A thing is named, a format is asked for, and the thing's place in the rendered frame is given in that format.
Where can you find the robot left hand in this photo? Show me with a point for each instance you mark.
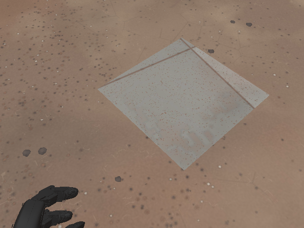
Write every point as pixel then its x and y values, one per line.
pixel 34 214

